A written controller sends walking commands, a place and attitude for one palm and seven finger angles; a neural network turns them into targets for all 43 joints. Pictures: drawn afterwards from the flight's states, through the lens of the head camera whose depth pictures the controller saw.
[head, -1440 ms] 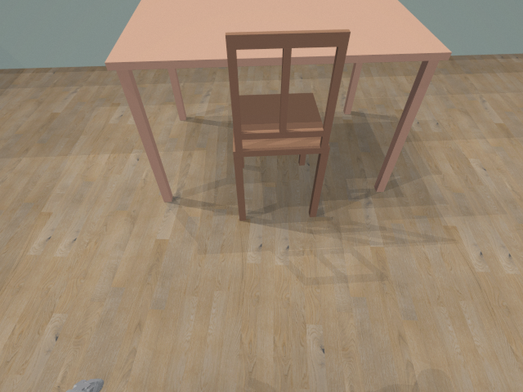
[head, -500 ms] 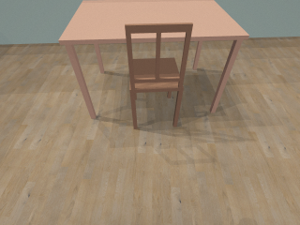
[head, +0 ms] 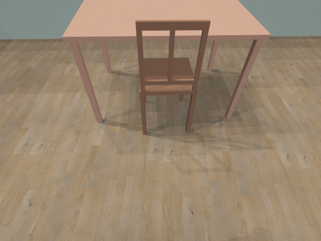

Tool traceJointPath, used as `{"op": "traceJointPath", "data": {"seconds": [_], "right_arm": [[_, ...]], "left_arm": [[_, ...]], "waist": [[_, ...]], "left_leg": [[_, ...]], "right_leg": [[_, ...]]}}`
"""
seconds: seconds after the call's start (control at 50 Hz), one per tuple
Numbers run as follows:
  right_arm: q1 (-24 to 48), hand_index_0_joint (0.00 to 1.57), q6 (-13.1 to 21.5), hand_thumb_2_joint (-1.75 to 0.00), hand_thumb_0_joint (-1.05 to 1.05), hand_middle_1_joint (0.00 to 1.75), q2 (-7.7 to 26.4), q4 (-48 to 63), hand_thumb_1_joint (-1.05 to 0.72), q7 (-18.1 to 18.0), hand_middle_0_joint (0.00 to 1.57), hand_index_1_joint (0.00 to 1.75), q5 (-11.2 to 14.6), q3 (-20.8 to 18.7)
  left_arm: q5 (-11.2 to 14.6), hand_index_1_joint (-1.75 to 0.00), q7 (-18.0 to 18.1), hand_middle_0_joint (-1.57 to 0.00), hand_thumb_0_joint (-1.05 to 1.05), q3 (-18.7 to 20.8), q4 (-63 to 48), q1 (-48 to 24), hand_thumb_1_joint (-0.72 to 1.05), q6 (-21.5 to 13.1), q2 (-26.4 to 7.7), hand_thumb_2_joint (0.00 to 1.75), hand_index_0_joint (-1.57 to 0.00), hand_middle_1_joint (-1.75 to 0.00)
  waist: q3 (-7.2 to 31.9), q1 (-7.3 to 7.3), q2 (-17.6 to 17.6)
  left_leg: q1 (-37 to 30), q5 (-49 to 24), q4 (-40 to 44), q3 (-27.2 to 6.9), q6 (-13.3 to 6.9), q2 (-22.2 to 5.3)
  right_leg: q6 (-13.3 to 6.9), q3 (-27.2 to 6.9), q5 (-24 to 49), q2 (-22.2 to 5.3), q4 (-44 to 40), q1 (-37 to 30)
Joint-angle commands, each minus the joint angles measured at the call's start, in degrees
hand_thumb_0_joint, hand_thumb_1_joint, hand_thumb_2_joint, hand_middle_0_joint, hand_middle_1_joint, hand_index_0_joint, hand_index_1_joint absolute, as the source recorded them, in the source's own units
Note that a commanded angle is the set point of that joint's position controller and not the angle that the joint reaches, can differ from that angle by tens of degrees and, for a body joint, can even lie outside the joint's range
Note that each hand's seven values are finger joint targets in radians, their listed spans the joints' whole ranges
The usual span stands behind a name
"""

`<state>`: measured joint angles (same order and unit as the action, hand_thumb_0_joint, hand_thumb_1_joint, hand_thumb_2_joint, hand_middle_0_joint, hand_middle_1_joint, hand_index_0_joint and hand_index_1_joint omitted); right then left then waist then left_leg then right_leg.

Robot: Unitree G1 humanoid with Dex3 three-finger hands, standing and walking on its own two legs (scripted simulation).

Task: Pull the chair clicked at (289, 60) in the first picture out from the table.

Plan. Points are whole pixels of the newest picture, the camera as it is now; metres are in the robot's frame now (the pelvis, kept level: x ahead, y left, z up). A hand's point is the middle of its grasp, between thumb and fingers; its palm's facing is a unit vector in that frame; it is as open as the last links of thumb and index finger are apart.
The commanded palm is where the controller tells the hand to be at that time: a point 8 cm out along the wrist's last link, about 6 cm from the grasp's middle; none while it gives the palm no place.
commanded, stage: look at it before walking up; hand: left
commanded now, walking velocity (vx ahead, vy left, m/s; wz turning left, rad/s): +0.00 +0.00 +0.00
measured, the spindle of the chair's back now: (170, 57) +1.03 +0.00 -0.10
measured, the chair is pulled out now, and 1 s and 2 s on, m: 0.00 0.00 0.00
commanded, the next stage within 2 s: walk to a spot facing it in 0.20 s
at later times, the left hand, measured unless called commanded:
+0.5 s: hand out of the picture +0.08 +0.24 -0.16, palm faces -0.04 -0.94 -0.34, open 7.4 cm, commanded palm none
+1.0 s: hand out of the picture +0.05 +0.18 -0.16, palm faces -0.21 -0.95 -0.22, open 7.4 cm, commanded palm none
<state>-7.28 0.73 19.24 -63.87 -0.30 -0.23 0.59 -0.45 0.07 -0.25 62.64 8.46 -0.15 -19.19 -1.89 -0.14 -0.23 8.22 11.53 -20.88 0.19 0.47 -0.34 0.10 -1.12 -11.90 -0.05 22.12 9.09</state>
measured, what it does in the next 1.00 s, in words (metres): lifts its left foot, turning right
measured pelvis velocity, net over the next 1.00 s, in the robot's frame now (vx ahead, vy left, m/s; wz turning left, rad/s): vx -0.01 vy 0.00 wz -0.32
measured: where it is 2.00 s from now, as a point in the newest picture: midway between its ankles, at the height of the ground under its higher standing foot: (190, 238)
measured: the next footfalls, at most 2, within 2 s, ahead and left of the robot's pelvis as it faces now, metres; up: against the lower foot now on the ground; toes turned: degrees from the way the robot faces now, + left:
left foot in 1.10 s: +0.07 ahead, +0.12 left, +0.00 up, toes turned -22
right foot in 1.58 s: +0.21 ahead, -0.23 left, +0.00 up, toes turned -46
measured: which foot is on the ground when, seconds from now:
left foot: down 0.00-0.66, up 0.68-1.00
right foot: down 0.00-1.00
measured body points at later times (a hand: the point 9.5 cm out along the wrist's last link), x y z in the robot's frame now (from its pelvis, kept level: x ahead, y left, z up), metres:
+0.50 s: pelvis +0.01 +0.00 +0.00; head +0.02 +0.00 +0.45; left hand +0.08 +0.29 -0.14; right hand +0.09 -0.29 -0.14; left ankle +0.00 +0.13 -0.75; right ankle +0.00 -0.12 -0.75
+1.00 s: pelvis -0.01 +0.00 +0.00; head +0.02 -0.02 +0.45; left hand +0.07 +0.23 -0.15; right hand +0.01 -0.28 -0.14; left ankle +0.01 +0.14 -0.70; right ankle +0.00 -0.10 -0.75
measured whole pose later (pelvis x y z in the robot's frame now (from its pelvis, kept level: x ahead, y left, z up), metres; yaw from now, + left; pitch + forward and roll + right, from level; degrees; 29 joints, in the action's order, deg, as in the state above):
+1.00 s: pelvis -0.01 +0.00 +0.00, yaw -18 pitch +2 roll +1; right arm -10.4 -1.2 13.6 -53.6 -0.2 -0.9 -3.3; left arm -1.2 -0.6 3.1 54.1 19.6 1.0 -10.5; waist -1.1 -3.2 -0.5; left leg 22.1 23.2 -47.5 0.5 2.4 -1.5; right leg -3.2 -9.2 -9.1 5.0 24.3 17.2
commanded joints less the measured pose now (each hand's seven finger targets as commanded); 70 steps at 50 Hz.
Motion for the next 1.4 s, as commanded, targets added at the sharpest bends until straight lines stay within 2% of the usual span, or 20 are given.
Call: {"op": "traceJointPath", "data": {"seconds": [0.0, 0.32, 0.4, 0.5, 0.58, 0.62, 0.64, 0.66, 0.72, 0.86, 0.98, 1.02, 1.04, 1.06, 1.08, 1.1, 1.16, 1.22, 1.26, 1.38], "right_arm": [[2.3, 0.2, 1.5, -0.9, 0.0, 0.3, 11.4, 3.3, -0.9, -0.5, 0.2, 0.3, -0.2, -2.5], [2.9, 0.2, 1.7, -0.9, 0.0, 0.3, 12.0, 3.6, -0.9, -0.9, 0.2, 0.3, -0.3, -2.8], [-1.2, 0.2, 0.6, -0.9, 0.0, 0.3, 5.7, 4.7, -0.9, -1.4, 0.2, 0.3, -0.4, -2.5], [-2.0, 0.2, -0.6, -0.9, 0.0, 0.3, 6.8, 8.9, -0.9, -1.7, 0.2, 0.3, -0.6, -4.4], [0.2, 0.2, -0.6, -0.9, 0.0, 0.3, 7.0, 12.1, -0.9, -1.4, 0.2, 0.3, -0.7, -5.5], [1.8, 0.2, -1.0, -0.9, 0.0, 0.3, 5.7, 13.4, -0.9, -1.3, 0.2, 0.3, -0.7, -5.6], [0.4, 0.2, -1.5, -0.9, 0.0, 0.3, 1.5, 15.0, -0.9, -1.0, 0.2, 0.3, -0.3, -5.0], [3.3, 0.2, -2.0, -0.9, 0.0, 0.3, 1.5, 16.2, -0.9, -1.2, 0.2, 0.3, -0.3, -4.8], [1.1, 0.2, -1.8, -0.9, 0.0, 0.3, 1.2, 14.6, -0.9, -0.8, 0.2, 0.3, -0.5, -5.3], [0.5, 0.2, -0.7, -0.9, 0.0, 0.3, -0.7, 15.3, -0.9, 0.1, 0.2, 0.3, -1.1, -5.2], [-0.7, 0.2, 1.1, -0.9, 0.0, 0.3, -2.3, 16.5, -0.9, 0.0, 0.2, 0.3, -0.5, -5.0], [-5.5, 0.2, 1.7, -0.9, 0.0, 0.3, -2.1, 15.5, -0.9, -0.5, 0.2, 0.3, -0.2, -4.9], [-10.1, 0.2, 2.0, -0.9, 0.0, 0.3, -1.4, 14.1, -0.9, -0.9, 0.2, 0.3, -0.1, -5.2], [-15.8, 0.2, 2.4, -0.9, 0.0, 0.3, 2.6, 12.9, -0.9, -1.7, 0.2, 0.3, -0.4, -6.0], [-18.4, 0.2, 2.5, -0.9, 0.0, 0.3, 8.4, 13.0, -0.9, -2.0, 0.2, 0.3, -1.1, -7.1], [-16.7, 0.2, 2.5, -0.9, 0.0, 0.3, 8.2, 13.8, -0.9, -2.0, 0.2, 0.3, -1.1, -6.6], [-10.7, 0.2, 3.5, -0.9, 0.0, 0.3, 1.0, 14.0, -0.9, -1.5, 0.2, 0.3, -1.0, -4.3], [-15.6, 0.2, 4.7, -0.9, 0.0, 0.3, -1.4, 11.7, -0.9, -1.9, 0.2, 0.3, -0.6, -3.1], [-19.3, 0.2, 5.1, -0.9, 0.0, 0.3, -2.0, 10.1, -0.9, -2.2, 0.2, 0.3, -0.6, -2.6], [-24.8, 0.2, 4.8, -0.9, 0.0, 0.3, -2.5, 6.7, -0.9, -2.4, 0.2, 0.3, -1.1, -2.3]], "left_arm": [[-0.2, -0.3, 0.6, -0.2, 0.0, 2.3, -3.6, -1.9, 0.9, -1.6, -11.9, 0.9, -0.2, -0.3], [-0.3, -0.3, 0.6, -0.2, 0.0, 2.7, -4.1, -2.4, 0.9, -1.5, -12.4, 0.9, -0.2, -0.3], [-0.3, -0.3, 0.8, -0.2, 0.0, 2.4, -5.0, 1.2, 0.9, 0.5, -6.4, 0.9, -0.2, -0.3], [-0.6, -0.3, 0.2, -0.2, 0.0, 3.3, -8.7, 3.5, 0.9, 2.0, -5.0, 0.9, -0.2, -0.3], [-0.7, -0.3, -0.4, -0.2, 0.0, 4.1, -10.8, 6.8, 0.9, 2.5, -2.5, 0.9, -0.2, -0.3], [-1.1, -0.3, -0.6, -0.2, 0.0, 5.0, -10.4, 12.0, 0.9, 1.9, -3.4, 0.9, -0.2, -0.3], [-1.8, -0.3, 0.3, -0.2, 0.0, 6.2, -11.0, 13.4, 0.9, 1.0, -9.3, 0.9, -0.2, -0.3], [-0.9, -0.3, 0.8, -0.2, 0.0, 6.3, -11.1, 15.1, 0.9, 0.9, -9.9, 0.9, -0.2, -0.3], [-0.6, -0.3, 1.0, -0.2, 0.0, 5.9, -13.7, 7.6, 0.9, 1.0, -6.1, 0.9, -0.2, -0.3], [-0.8, -0.3, 0.2, -0.2, 0.0, 6.7, -12.5, 12.4, 0.9, -0.3, -4.3, 0.9, -0.2, -0.3], [-1.1, -0.3, -0.2, -0.2, 0.0, 7.1, -12.7, 12.1, 0.9, -0.4, -4.6, 0.9, -0.2, -0.3], [-0.9, -0.3, -0.3, -0.2, 0.0, 7.2, -13.5, 9.3, 0.9, -0.1, -4.3, 0.9, -0.2, -0.3], [-0.8, -0.3, -0.4, -0.2, 0.0, 7.1, -14.1, 7.2, 0.9, 0.1, -3.4, 0.9, -0.2, -0.3], [-0.6, -0.3, -0.8, -0.2, 0.0, 6.6, -15.5, 5.7, 0.9, 0.2, -0.3, 0.9, -0.2, -0.3], [-0.3, -0.3, -1.5, -0.2, 0.0, 6.1, -17.7, 3.5, 0.9, -0.2, 2.8, 0.9, -0.2, -0.3], [-1.1, -0.3, -2.1, -0.2, 0.0, 6.9, -19.0, 0.2, 0.9, -1.0, 0.2, 0.9, -0.2, -0.3], [-1.9, -0.3, -3.5, -0.2, 0.0, 6.9, -15.0, 3.8, 0.9, -0.1, 1.0, 0.9, -0.2, -0.3], [-1.9, -0.3, -3.7, -0.2, 0.0, 5.7, -14.2, 4.0, 0.9, 0.5, 3.6, 0.9, -0.2, -0.3], [-1.8, -0.3, -3.7, -0.2, 0.0, 5.2, -14.6, 1.9, 0.9, 0.6, 4.5, 0.9, -0.2, -0.3], [-1.3, -0.3, -4.4, -0.2, 0.0, 3.4, -17.0, -9.4, 0.9, 0.6, 6.2, 0.9, -0.2, -0.3]], "waist": [[4.6, 0.12, 0.6], [4.6, 0.13, 0.5], [5.1, 0.41, 0.8], [2.5, 0.01, 4.4], [1.3, -1.7, 9.6], [1.0, -4.53, 2.9], [2.0, -4.07, -17.1], [1.4, -5.65, -18.2], [0.7, -1.42, -5.2], [3.9, -2.96, -6.7], [4.0, -3.36, -9.4], [4.2, -0.86, -9.7], [4.7, 1.48, -8.2], [5.6, 4.55, 2.3], [2.9, 5.85, 18.2], [-2.0, 5.21, 10.3], [-5.9, -0.04, 6.6], [-4.7, -0.03, 8.5], [-4.5, 0.46, 7.9], [-7.9, 3.16, 9.0]], "left_leg": [[-1.7, -7.7, 3.1, -5.8, -1.9, -6.5], [-4.0, -12.4, 2.7, -4.7, -1.8, -7.1], [-4.9, -13.5, -1.2, -1.2, -1.0, -7.9], [-2.6, -10.0, -1.8, -2.2, -3.6, -12.7], [3.2, -14.0, -2.7, -2.1, -8.0, -19.3], [10.1, -8.0, -15.7, 3.8, -3.5, -14.1], [20.1, 12.1, -31.0, 9.4, 1.8, -4.7], [21.3, 22.9, -39.5, 1.8, 2.0, -1.0], [22.5, 12.4, -45.2, -2.8, 2.1, -3.4], [22.5, 10.8, -33.7, -0.2, 2.7, -2.5], [13.5, 13.5, -18.6, 0.7, 1.3, 0.6], [2.6, 9.8, -8.5, 0.9, 0.4, 1.9], [-8.3, 8.3, -2.2, 0.3, -0.3, 0.9], [-19.2, 17.9, 4.9, -9.2, -2.5, -8.2], [-19.5, 31.7, 13.5, -28.7, -7.0, -24.4], [-10.2, 31.9, 15.3, -32.1, -10.9, -29.0], [-1.1, 17.8, 13.9, -13.8, -6.9, -18.8], [-6.1, -5.9, 9.8, -2.5, -5.3, -14.6], [-9.9, -19.8, 7.3, 0.0, -4.8, -15.1], [-12.4, -30.1, 6.7, 7.6, -5.9, -15.3]], "right_leg": [[-1.7, -5.6, 6.9, -6.4, -3.5, -0.3], [-1.9, -5.9, 12.7, -6.1, -2.7, -0.7], [-1.2, -6.8, 16.9, -5.3, 2.5, 2.9], [-0.5, -5.3, 9.5, -1.4, 12.5, 10.3], [0.3, 0.1, -11.9, -1.2, 21.9, 9.5], [-1.0, -3.2, 2.3, -3.0, 9.9, 1.8], [-5.3, -23.5, 12.9, -15.2, -0.7, -1.1], [-9.2, -32.1, 18.3, -18.7, -6.3, 3.3], [-11.6, -25.0, 6.7, -13.5, -4.8, 5.2], [-11.1, -26.6, -17.4, -9.6, -9.7, 0.5], [-11.3, -28.1, -17.0, -7.6, -9.3, 4.5], [-9.4, -26.8, -16.2, -4.9, -6.8, 11.3], [-7.0, -24.0, -18.5, -2.1, -2.7, 19.5], [-4.3, -18.1, -21.2, 2.7, 7.9, 30.9], [-1.3, -6.8, -20.6, 6.8, 25.0, 40.9], [-0.3, -4.2, -16.6, 0.5, 32.5, 40.5], [0.8, -2.0, -3.3, -2.1, 43.8, 36.9], [1.3, 0.3, 1.3, -2.3, 49.0, 39.3], [1.3, 2.0, 1.8, -2.7, 48.7, 41.7], [-0.1, 8.4, 4.4, -2.7, 30.7, 38.1]]}}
